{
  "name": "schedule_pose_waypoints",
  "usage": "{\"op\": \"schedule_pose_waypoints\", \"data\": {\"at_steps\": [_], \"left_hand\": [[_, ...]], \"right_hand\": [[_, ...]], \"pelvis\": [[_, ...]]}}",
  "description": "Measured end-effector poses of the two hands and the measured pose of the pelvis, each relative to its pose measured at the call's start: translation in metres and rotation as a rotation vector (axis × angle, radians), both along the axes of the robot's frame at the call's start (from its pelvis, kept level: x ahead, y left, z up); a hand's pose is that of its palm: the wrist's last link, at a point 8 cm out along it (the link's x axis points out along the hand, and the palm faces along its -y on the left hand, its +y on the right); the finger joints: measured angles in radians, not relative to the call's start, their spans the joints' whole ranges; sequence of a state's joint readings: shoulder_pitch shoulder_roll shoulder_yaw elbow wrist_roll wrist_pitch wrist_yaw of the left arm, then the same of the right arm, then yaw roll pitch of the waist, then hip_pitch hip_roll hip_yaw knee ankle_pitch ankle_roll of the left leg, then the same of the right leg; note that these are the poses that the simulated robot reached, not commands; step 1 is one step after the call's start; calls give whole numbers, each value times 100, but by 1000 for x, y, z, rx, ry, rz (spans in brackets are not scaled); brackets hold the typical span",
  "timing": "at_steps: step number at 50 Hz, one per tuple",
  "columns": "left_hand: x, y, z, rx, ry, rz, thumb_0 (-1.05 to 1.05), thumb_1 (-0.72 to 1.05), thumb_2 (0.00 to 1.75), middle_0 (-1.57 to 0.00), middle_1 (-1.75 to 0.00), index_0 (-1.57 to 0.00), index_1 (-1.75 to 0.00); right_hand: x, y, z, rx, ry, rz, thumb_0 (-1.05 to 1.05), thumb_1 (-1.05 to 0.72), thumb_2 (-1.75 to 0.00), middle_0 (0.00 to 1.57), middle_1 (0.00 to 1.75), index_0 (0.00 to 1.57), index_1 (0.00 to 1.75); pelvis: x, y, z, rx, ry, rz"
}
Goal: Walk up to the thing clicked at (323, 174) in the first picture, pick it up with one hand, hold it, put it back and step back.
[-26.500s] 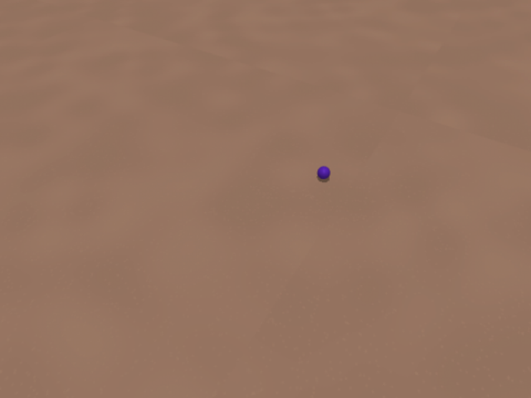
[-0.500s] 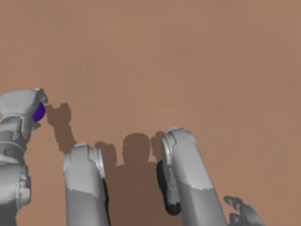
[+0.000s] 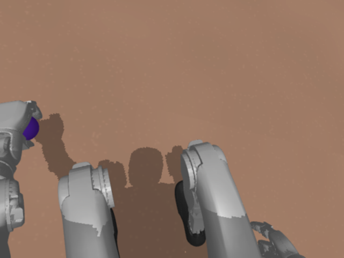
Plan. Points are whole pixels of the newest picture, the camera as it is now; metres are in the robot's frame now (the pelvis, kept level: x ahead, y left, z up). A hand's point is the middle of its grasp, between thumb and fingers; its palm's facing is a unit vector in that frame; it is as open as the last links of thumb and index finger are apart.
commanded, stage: lower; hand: left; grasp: from above
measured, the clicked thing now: (22, 127) +0.44 +0.30 -0.21
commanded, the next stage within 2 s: rest in 0.06 s
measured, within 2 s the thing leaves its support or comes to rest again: rests again in 1.74 s
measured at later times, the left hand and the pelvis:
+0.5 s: hand (31, 131) +0.43 +0.29 -0.24, palm faces -0.47 -0.11 -0.88, open 8.6 cm; pelvis +0.01 +0.00 -0.03, yaw -3 degrees
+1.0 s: hand (35, 132) +0.44 +0.30 -0.27, palm faces -0.46 -0.13 -0.88, open 8.6 cm; pelvis +0.01 +0.01 -0.04, yaw -5 degrees
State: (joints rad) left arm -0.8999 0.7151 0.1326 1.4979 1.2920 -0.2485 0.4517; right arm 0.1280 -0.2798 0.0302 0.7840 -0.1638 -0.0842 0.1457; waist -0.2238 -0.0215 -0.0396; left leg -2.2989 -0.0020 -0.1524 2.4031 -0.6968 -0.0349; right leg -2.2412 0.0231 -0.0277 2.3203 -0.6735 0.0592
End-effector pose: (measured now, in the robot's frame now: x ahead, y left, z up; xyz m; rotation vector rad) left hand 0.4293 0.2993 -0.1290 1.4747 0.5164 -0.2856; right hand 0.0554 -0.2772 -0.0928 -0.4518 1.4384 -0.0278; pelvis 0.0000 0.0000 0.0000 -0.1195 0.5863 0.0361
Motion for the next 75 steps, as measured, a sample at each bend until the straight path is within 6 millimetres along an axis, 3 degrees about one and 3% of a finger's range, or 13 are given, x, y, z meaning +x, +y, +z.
{"op": "schedule_pose_waypoints", "data": {"at_steps": [19, 37, 58, 75], "left_hand": [[5, -1, -44, -6, -23, 11, -2, 11, 53, -72, -65, -78, -63], [12, -2, -76, -34, -33, 23, -2, 11, 53, -71, -65, -78, -63], [15, -1, -91, -41, -37, 9, -2, 11, 51, -73, -64, -80, -61], [17, -1, -92, -39, -37, 17, -2, 11, 50, -74, -63, -81, -60]], "right_hand": [[0, 3, -16, -6, 27, 46, 0, -91, -89, 21, 30, 21, 30], [-11, 5, -15, -3, 72, 105, 0, -90, -89, 21, 30, 21, 30], [-15, 14, -8, 16, 80, 175, 0, -91, -89, 20, 30, 20, 30], [-16, 23, -1, 41, 57, 236, 0, -91, -89, 20, 30, 20, 30]], "pelvis": [[5, 2, -25, -20, -23, -16], [7, 5, -40, -52, -60, -35], [6, 10, -44, -84, -98, -49], [2, 15, -45, -105, -122, -56]]}}
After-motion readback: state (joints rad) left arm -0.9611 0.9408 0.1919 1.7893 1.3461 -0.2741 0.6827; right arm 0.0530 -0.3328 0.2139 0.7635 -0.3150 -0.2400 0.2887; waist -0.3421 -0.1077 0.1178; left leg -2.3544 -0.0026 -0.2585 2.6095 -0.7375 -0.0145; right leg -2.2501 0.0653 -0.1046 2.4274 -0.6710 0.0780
